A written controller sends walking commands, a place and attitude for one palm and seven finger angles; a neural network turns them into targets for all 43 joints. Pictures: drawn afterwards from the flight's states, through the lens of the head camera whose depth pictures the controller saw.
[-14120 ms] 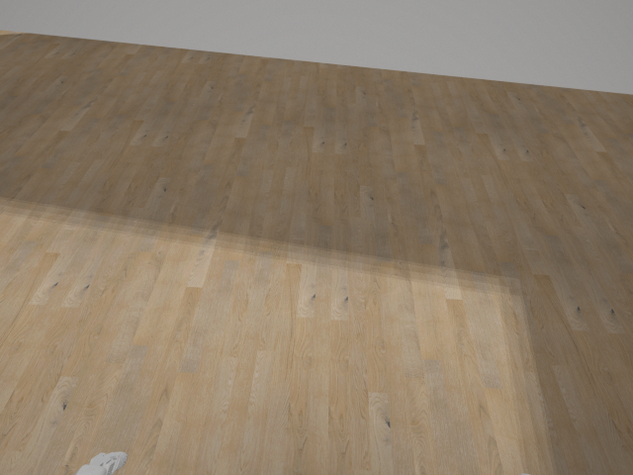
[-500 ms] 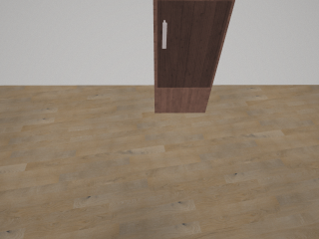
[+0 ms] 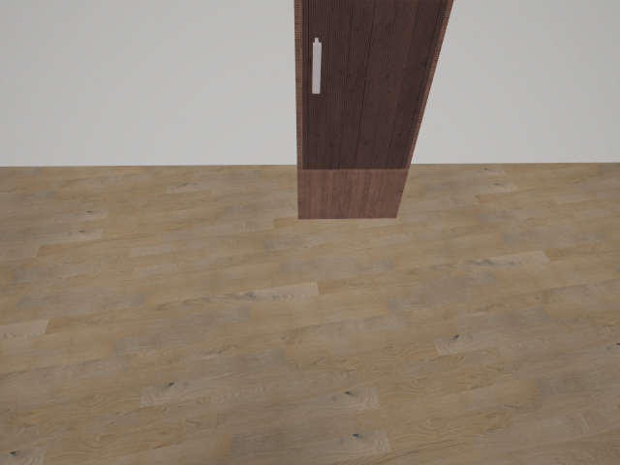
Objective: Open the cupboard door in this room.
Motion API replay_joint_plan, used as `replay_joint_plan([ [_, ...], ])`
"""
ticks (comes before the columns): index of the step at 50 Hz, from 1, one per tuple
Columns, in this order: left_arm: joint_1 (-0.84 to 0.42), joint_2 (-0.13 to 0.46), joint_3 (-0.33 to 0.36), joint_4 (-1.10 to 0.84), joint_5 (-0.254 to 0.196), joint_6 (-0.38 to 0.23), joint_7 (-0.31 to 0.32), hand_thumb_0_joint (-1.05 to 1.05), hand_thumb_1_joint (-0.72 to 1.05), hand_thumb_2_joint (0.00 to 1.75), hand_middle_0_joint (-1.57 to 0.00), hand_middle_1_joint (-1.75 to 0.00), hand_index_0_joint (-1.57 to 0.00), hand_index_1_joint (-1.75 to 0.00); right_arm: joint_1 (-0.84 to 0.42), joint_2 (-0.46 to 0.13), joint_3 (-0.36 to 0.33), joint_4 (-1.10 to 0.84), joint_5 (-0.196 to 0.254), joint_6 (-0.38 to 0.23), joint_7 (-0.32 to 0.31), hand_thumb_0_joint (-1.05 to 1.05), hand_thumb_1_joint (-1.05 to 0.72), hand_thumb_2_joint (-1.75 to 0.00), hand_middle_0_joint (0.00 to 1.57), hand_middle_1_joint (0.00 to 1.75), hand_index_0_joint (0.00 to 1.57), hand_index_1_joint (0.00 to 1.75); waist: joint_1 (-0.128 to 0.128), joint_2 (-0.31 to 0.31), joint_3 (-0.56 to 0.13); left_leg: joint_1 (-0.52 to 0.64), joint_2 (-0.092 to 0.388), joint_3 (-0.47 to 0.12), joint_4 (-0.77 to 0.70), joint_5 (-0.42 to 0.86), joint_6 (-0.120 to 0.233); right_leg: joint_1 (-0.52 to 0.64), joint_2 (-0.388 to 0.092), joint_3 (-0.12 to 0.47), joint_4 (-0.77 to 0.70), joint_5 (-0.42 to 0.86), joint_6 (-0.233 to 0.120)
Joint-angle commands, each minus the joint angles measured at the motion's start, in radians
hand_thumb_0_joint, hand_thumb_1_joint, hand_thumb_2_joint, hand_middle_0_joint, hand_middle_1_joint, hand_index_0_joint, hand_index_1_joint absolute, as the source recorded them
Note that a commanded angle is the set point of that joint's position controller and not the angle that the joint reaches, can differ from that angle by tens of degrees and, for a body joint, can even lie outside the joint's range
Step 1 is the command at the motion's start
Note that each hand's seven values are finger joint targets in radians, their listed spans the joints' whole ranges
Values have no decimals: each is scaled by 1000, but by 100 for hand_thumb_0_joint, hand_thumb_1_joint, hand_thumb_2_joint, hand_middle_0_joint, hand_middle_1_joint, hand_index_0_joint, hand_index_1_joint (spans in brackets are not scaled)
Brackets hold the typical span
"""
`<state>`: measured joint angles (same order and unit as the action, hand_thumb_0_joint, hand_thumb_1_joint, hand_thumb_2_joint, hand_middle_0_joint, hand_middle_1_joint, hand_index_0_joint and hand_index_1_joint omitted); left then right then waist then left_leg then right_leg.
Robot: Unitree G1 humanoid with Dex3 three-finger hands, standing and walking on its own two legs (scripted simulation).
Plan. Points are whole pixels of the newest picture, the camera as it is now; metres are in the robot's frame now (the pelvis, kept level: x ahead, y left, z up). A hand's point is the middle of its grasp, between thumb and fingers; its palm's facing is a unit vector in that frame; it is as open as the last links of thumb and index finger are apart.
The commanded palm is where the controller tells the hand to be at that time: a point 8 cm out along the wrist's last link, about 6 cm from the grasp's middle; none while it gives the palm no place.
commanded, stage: walk to a spot facing it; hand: left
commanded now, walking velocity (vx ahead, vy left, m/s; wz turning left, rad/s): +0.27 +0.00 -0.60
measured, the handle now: (316, 65) +1.20 +0.06 -0.04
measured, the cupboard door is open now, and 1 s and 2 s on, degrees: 0 0 0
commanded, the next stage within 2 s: turn to face it in 1.40 s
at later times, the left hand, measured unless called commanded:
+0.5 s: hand (232, 445) +0.18 +0.14 -0.17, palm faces -0.18 -0.95 -0.27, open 7.4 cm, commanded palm none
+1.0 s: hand (249, 342) +0.36 +0.14 -0.20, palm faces -0.42 -0.89 -0.17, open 7.4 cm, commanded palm none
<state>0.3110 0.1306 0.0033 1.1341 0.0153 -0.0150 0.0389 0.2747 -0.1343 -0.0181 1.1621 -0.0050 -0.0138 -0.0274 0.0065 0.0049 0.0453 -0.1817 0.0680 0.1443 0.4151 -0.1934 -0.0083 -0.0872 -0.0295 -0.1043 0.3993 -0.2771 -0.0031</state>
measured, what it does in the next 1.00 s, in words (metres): walks ahead, turning right: right foot, then left foot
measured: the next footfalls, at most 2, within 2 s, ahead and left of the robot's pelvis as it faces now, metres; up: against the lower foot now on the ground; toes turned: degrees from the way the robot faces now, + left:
right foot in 0.38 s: +0.10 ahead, -0.13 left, +0.00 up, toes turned -21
left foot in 0.88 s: +0.43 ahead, -0.01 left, +0.00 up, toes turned -20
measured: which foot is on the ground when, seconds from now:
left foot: down 0.00-0.38, up 0.40-0.86, down 0.88-1.00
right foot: down 0.00-0.18, up 0.20-0.36, down 0.38-0.90, up 0.92-1.00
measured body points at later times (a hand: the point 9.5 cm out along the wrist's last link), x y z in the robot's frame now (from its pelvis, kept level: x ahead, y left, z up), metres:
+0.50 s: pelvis +0.08 -0.05 -0.02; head +0.11 -0.08 +0.43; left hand +0.19 +0.18 -0.15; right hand +0.04 -0.29 -0.19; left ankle +0.05 +0.11 -0.66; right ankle +0.06 -0.11 -0.74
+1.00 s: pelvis +0.30 -0.04 -0.02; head +0.36 -0.04 +0.43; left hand +0.39 +0.19 -0.19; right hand +0.32 -0.31 -0.14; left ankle +0.39 +0.01 -0.74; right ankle +0.14 -0.11 -0.64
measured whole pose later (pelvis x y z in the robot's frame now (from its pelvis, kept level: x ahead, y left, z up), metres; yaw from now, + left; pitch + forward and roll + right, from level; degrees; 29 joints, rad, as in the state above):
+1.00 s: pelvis +0.30 -0.04 -0.02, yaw -31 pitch -2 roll -1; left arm 0.32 0.22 0.07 1.06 0.02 0.00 -0.01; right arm 0.07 -0.17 -0.01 0.91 -0.02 -0.07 0.00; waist 0.07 -0.04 0.14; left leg -0.35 0.08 0.17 0.66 -0.28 0.05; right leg -0.37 -0.01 0.01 1.24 -0.45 0.00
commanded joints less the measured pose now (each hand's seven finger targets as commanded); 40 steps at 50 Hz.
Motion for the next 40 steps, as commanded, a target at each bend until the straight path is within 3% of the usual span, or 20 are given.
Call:
replay_joint_plan([
  [1,53,109,37,-31,0,12,-11,0,90,90,-20,-30,-20,-30,60,-107,-31,-37,-11,5,-5,0,-90,-90,20,30,20,30,-15,-11,86,15,83,-57,-10,-176,16,-216,-85,139,-78,-140,-38],
  [6,20,127,69,-106,12,18,-34,0,90,90,-20,-30,-20,-30,58,-147,-61,-108,-16,3,2,0,-90,-90,20,30,20,30,-24,8,127,-51,127,-98,13,-437,41,-359,-52,188,20,-354,-67],
  [8,6,101,71,-135,12,7,-43,0,90,90,-20,-30,-20,-30,92,-177,-72,-117,-18,-11,1,0,-90,-90,20,30,20,30,-40,95,86,20,211,-194,-62,-488,81,-428,5,115,178,-299,-49],
  [9,-10,81,69,-152,11,5,-50,0,90,90,-20,-30,-20,-30,116,-206,-80,-115,-19,-17,0,0,-90,-90,20,30,20,30,-49,171,59,62,296,-270,-137,-546,115,-465,39,30,335,-243,-33],
  [10,-58,63,66,-177,10,7,-55,0,90,90,-20,-30,-20,-30,142,-220,-86,-111,-20,-28,2,0,-90,-90,20,30,20,30,-68,224,41,123,374,-315,-201,-502,159,-532,14,-5,487,-242,-20],
  [12,-160,72,72,-222,12,1,-64,0,90,90,-20,-30,-20,-30,161,-207,-80,-108,-28,-39,2,0,-90,-90,20,30,20,30,-88,152,64,149,419,-288,-207,-304,183,-608,-64,40,570,-266,-14],
  [14,-171,69,78,-231,11,-1,-72,0,90,90,-20,-30,-20,-30,106,-208,-79,-124,-34,-42,2,0,-90,-90,20,30,20,30,-61,101,49,91,406,-183,-170,-182,159,-517,-88,29,491,-239,-8],
  [16,-84,68,84,-208,9,3,-78,0,90,90,-20,-30,-20,-30,14,-224,-81,-151,-34,-39,4,0,-90,-90,20,30,20,30,0,90,10,-19,353,-39,-93,-173,105,-301,-63,-18,342,-159,-8],
  [17,7,76,90,-181,10,4,-76,0,90,90,-20,-30,-20,-30,-26,-224,-82,-163,-32,-36,7,0,-90,-90,20,30,20,30,49,48,-19,-91,315,19,13,-217,72,-152,-25,-54,252,-62,-12],
  [18,137,120,100,-136,12,1,-70,0,90,90,-20,-30,-20,-30,-63,-216,-79,-181,-26,-34,13,0,-90,-90,20,30,20,30,117,-66,-58,-200,252,83,212,-231,32,36,1,-50,155,-17,-26],
  [19,251,234,117,-105,18,-14,-54,0,90,90,-20,-30,-20,-30,-106,-154,-63,-228,-12,-31,22,0,-90,-90,20,30,20,30,176,-379,-65,-441,112,169,564,-337,-24,175,-200,307,-45,-159,-104],
  [20,298,297,120,-102,-2,-12,-38,0,90,90,-20,-30,-20,-30,-211,-139,-50,-304,-10,-27,28,0,-90,-90,20,30,20,30,194,-379,-26,-620,32,44,768,-460,-43,176,-365,674,-185,-93,-201],
  [21,245,302,117,-122,-6,-17,-29,0,90,90,-20,-30,-20,-30,-247,-146,-54,-307,-10,-27,28,0,-90,-90,20,30,20,30,164,-265,27,-643,63,-67,866,-365,-37,86,-391,731,-207,-116,-230],
  [22,175,280,111,-141,-2,-25,-31,0,90,90,-20,-30,-20,-30,-253,-145,-60,-299,-14,-28,31,0,-90,-90,20,30,20,30,127,-175,66,-656,82,-109,904,-267,-36,42,-372,694,-202,-163,-231],
  [24,57,225,94,-181,3,-36,-30,0,90,90,-20,-30,-20,-30,-173,-153,-65,-259,-26,-26,38,0,-90,-90,20,30,20,30,51,-50,16,-570,109,-125,824,-126,-48,16,-296,496,-164,-55,-185],
  [28,99,219,82,-156,4,-62,-35,0,90,90,-20,-30,-20,-30,-151,-140,-57,-250,-28,-13,43,0,-90,-90,20,30,20,30,30,-88,-41,-540,71,-108,747,-60,-71,82,-204,329,-97,422,-147],
  [31,122,212,74,-145,3,-67,-30,0,90,90,-20,-30,-20,-30,-206,-138,-49,-279,-22,-7,48,0,-90,-90,20,30,20,30,28,-111,-26,-573,59,-103,708,-15,-76,111,-180,279,-89,558,-139],
  [35,150,203,67,-130,8,-66,-22,0,90,90,-20,-30,-20,-30,-333,-134,-39,-332,-17,-13,54,0,-90,-90,20,30,20,30,55,-112,15,-567,48,-83,561,3,-69,117,-180,295,-100,576,-156],
  [38,146,214,66,-125,9,-58,-18,0,90,90,-20,-30,-20,-30,-392,-125,-30,-359,-13,-21,57,0,-90,-90,20,30,20,30,63,-135,36,-458,19,-61,380,0,-52,97,-177,300,-95,617,-150],
  [40,122,236,75,-126,10,-53,-17,0,90,90,-20,-30,-20,-30,-360,-132,-33,-356,-11,-31,53,0,-90,-90,20,30,20,30,46,-146,11,-317,-12,-51,276,-34,-34,78,-177,302,-44,674,-138],
])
